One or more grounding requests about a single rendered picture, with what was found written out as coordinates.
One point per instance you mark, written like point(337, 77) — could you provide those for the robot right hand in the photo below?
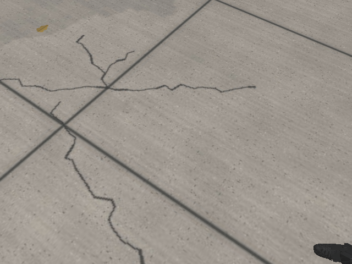
point(335, 252)

